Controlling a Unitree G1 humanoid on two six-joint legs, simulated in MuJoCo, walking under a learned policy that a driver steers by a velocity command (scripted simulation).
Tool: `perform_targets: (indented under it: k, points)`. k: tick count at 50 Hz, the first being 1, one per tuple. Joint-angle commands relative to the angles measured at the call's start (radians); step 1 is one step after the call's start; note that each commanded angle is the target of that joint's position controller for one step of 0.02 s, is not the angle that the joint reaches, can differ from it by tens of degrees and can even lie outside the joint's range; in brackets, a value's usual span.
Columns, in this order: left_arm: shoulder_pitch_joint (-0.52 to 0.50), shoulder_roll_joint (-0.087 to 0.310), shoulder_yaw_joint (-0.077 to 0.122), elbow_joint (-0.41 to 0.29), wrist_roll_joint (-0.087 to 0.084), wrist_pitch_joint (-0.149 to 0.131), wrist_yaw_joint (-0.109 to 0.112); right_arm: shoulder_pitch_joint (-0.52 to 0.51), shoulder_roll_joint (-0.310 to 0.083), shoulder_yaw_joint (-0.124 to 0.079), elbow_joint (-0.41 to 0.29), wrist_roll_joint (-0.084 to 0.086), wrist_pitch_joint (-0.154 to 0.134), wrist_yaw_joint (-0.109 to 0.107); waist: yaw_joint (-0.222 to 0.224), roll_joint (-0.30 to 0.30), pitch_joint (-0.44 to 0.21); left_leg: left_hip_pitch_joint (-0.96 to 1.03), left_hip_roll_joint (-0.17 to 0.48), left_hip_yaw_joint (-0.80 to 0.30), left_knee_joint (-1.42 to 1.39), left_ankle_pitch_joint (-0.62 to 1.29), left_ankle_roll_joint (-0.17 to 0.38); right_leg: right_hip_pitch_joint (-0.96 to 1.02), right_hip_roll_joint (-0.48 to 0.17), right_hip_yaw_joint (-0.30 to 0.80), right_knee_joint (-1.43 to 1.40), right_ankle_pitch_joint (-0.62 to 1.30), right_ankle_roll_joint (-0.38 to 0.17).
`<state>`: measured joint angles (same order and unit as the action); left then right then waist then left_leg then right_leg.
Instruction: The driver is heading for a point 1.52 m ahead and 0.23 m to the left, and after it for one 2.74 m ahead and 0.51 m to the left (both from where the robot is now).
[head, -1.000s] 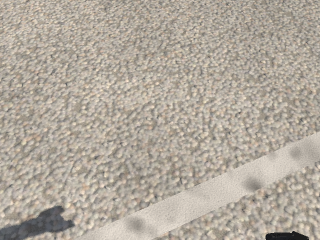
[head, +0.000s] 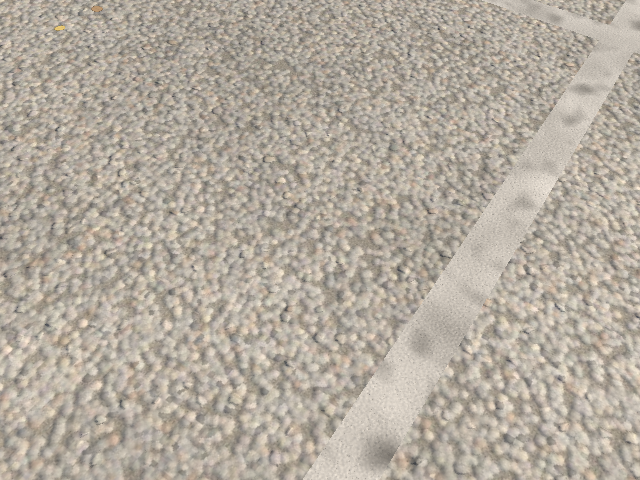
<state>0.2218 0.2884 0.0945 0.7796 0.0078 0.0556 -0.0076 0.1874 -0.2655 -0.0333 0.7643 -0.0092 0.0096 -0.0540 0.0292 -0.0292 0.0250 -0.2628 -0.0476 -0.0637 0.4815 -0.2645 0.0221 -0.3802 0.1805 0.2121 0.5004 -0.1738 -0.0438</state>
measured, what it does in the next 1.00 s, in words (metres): steps on the spot: right foot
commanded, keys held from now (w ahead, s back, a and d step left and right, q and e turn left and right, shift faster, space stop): e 0.04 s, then no key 0.96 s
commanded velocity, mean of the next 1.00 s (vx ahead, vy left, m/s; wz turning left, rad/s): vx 0.00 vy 0.00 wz -0.16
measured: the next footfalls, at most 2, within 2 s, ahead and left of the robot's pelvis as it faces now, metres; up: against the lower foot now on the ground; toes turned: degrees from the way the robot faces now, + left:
right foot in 0.40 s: +0.00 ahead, -0.10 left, +0.00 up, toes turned -4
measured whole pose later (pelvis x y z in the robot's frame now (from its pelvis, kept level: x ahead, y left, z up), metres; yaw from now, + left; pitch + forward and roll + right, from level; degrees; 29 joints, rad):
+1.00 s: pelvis -0.01 -0.01 +0.01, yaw -7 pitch -2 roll +0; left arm 0.24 0.22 -0.01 1.08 0.01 0.00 0.04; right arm 0.25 -0.22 -0.01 1.09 -0.01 0.01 -0.03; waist -0.01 0.01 0.03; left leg -0.13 0.02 0.03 0.36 -0.20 -0.01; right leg -0.10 0.06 0.04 0.36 -0.23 -0.05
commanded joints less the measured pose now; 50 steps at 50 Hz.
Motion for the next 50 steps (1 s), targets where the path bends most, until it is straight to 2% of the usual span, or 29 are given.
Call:
perform_targets:
  k: [1, 2, 3, 4, 5, 7, 10, 13, 15, 17, 18, 19, 20, 21, 22, 23, 24, 25, 26, 29, 31, 37, 50]
  points:
    - [0.004, 0.118, 0.026, -0.073, 0.018, -0.021, 0.014, -0.015, -0.252, -0.059, -0.083, -0.032, -0.006, -0.008, -0.014, 0.210, -0.013, 0.063, 0.460, -0.448, -0.312, -0.015, 0.208, -0.218, -0.007, -0.100, 0.368, -0.382, 0.047]
    - [-0.004, 0.151, 0.037, -0.067, 0.029, -0.022, 0.011, -0.020, -0.175, -0.041, -0.090, -0.027, -0.008, -0.002, 0.000, 0.133, -0.011, 0.016, 0.418, -0.364, -0.269, 0.141, 0.220, -0.154, -0.064, -0.084, 0.498, -0.340, 0.053]
    - [0.025, 0.136, 0.037, -0.047, 0.028, -0.018, 0.004, -0.054, -0.123, -0.026, -0.091, -0.018, -0.012, 0.005, 0.027, 0.103, -0.006, 0.003, 0.337, -0.247, -0.234, 0.247, 0.188, -0.129, -0.065, -0.083, 0.565, -0.284, 0.054]
    - [0.057, 0.122, 0.033, -0.032, 0.027, -0.009, -0.003, -0.071, -0.112, -0.021, -0.097, -0.015, -0.013, 0.009, 0.039, 0.129, -0.021, 0.037, 0.278, -0.162, -0.208, 0.325, 0.161, -0.129, -0.060, -0.090, 0.625, -0.246, 0.060]
    - [0.075, 0.113, 0.029, -0.022, 0.023, -0.001, -0.012, -0.064, -0.111, -0.021, -0.101, -0.015, -0.014, 0.008, 0.031, 0.168, -0.032, 0.074, 0.252, -0.114, -0.185, 0.415, 0.157, -0.146, -0.055, -0.102, 0.669, -0.240, 0.069]
    - [0.042, 0.099, 0.019, -0.030, 0.014, 0.005, -0.017, 0.000, -0.115, -0.023, -0.086, -0.015, -0.016, 0.013, -0.006, 0.165, -0.043, 0.152, 0.244, -0.079, -0.150, 0.546, 0.169, -0.172, -0.056, -0.112, 0.652, -0.245, 0.088]
    - [-0.021, 0.074, 0.001, -0.045, 0.007, 0.012, -0.014, 0.076, -0.129, -0.030, -0.057, -0.012, -0.020, 0.015, -0.051, 0.177, -0.054, 0.263, 0.265, -0.086, -0.120, 0.606, 0.185, -0.179, -0.070, -0.107, 0.510, -0.261, 0.105]
    - [-0.041, 0.051, -0.019, -0.040, 0.000, 0.017, -0.009, 0.069, -0.138, -0.032, -0.045, -0.014, -0.020, 0.024, -0.057, 0.205, -0.067, 0.238, 0.262, -0.067, -0.102, 0.592, 0.182, -0.047, -0.096, -0.149, 0.312, -0.295, 0.096]
    - [-0.051, 0.049, -0.028, -0.038, -0.008, 0.016, -0.001, 0.071, -0.153, -0.036, -0.033, -0.018, -0.015, 0.034, -0.065, 0.228, -0.070, 0.202, 0.262, -0.068, -0.088, 0.617, 0.186, 0.051, -0.101, -0.202, 0.193, -0.310, 0.079]
    - [-0.027, 0.045, -0.035, -0.023, -0.012, 0.009, 0.007, 0.070, -0.160, -0.039, -0.015, -0.013, -0.006, 0.039, -0.045, 0.225, -0.068, 0.185, 0.257, -0.073, -0.054, 0.642, 0.175, 0.132, -0.107, -0.227, 0.022, -0.216, 0.057]
    - [0.002, 0.036, -0.041, -0.007, -0.009, 0.000, 0.011, 0.061, -0.157, -0.038, -0.007, -0.006, -0.002, 0.039, -0.018, 0.200, -0.064, 0.151, 0.245, -0.061, -0.029, 0.611, 0.143, 0.215, -0.116, -0.232, -0.152, -0.068, 0.042]
    - [0.006, 0.056, -0.042, -0.001, 0.004, -0.013, 0.017, 0.075, -0.142, -0.035, -0.001, -0.005, -0.003, 0.039, -0.018, 0.161, -0.075, 0.077, 0.236, -0.060, -0.016, 0.511, 0.093, 0.330, -0.164, -0.166, -0.250, 0.070, 0.025]
    - [0.020, 0.117, -0.038, -0.004, 0.025, -0.029, 0.025, 0.099, -0.094, -0.022, -0.017, -0.005, -0.009, 0.044, -0.037, 0.017, -0.128, -0.028, 0.188, -0.013, 0.059, 0.293, 0.039, 0.462, -0.334, 0.019, -0.265, 0.166, -0.004]
    - [-0.055, 0.145, -0.039, -0.001, 0.011, -0.034, 0.028, 0.102, -0.029, -0.001, -0.020, 0.006, -0.006, 0.041, -0.077, -0.147, -0.071, -0.013, 0.090, 0.060, -0.025, -0.043, 0.004, 0.316, -0.450, 0.095, -0.198, 0.417, -0.095]
    - [-0.083, 0.084, -0.054, 0.000, 0.006, -0.041, 0.026, 0.087, -0.064, -0.006, 0.007, -0.005, 0.005, 0.032, -0.059, -0.109, -0.055, 0.055, 0.100, 0.056, -0.039, -0.082, -0.003, 0.280, -0.430, 0.065, -0.180, 0.381, -0.117]
    - [-0.103, 0.064, -0.063, 0.002, 0.007, -0.047, 0.025, 0.072, -0.076, -0.009, 0.020, -0.007, 0.006, 0.032, -0.059, -0.104, -0.034, 0.076, 0.092, 0.051, -0.074, -0.011, -0.004, 0.256, -0.386, 0.035, -0.179, 0.309, -0.092]
    - [-0.107, 0.066, -0.065, 0.012, 0.010, -0.047, 0.030, 0.064, -0.086, -0.012, 0.032, -0.007, 0.003, 0.036, -0.055, -0.108, -0.025, 0.108, 0.098, 0.044, -0.108, 0.074, -0.009, 0.244, -0.340, 0.008, -0.181, 0.237, -0.061]
    - [-0.087, 0.076, -0.066, 0.025, 0.005, -0.051, 0.036, 0.059, -0.108, -0.018, 0.040, -0.010, 0.001, 0.040, -0.045, -0.119, -0.014, 0.122, 0.107, 0.037, -0.110, 0.139, -0.010, 0.233, -0.311, -0.005, -0.186, 0.212, -0.040]
    - [-0.065, 0.080, -0.065, 0.043, 0.001, -0.054, 0.038, 0.072, -0.110, -0.018, 0.055, -0.008, -0.003, 0.044, -0.043, -0.098, -0.018, 0.129, 0.117, 0.031, -0.117, 0.176, -0.011, 0.243, -0.292, -0.022, -0.189, 0.204, -0.030]
    - [-0.040, 0.070, -0.069, 0.086, -0.003, -0.057, 0.040, 0.088, -0.084, -0.010, 0.106, -0.005, -0.007, 0.041, -0.041, -0.018, -0.003, 0.135, 0.125, 0.025, -0.144, 0.189, -0.013, 0.252, -0.281, -0.036, -0.185, 0.171, -0.027]
    - [-0.040, 0.066, -0.071, 0.107, -0.002, -0.059, 0.039, 0.088, -0.076, -0.008, 0.134, -0.006, -0.005, 0.038, -0.042, 0.001, 0.009, 0.142, 0.129, 0.022, -0.154, 0.185, -0.013, 0.236, -0.276, -0.039, -0.191, 0.144, -0.028]
    - [-0.033, 0.061, -0.077, 0.173, -0.002, -0.066, 0.042, 0.086, -0.067, -0.004, 0.206, -0.005, -0.003, 0.033, -0.046, 0.024, 0.019, 0.169, 0.138, 0.017, -0.160, 0.178, -0.010, 0.204, -0.266, -0.042, -0.215, 0.096, -0.027]
    - [0.040, 0.031, -0.095, 0.284, -0.001, -0.068, 0.048, 0.097, -0.041, 0.013, 0.317, -0.003, -0.002, 0.024, -0.042, 0.024, 0.026, 0.165, 0.146, 0.014, -0.154, 0.168, -0.002, 0.196, -0.253, -0.058, -0.220, 0.091, -0.023]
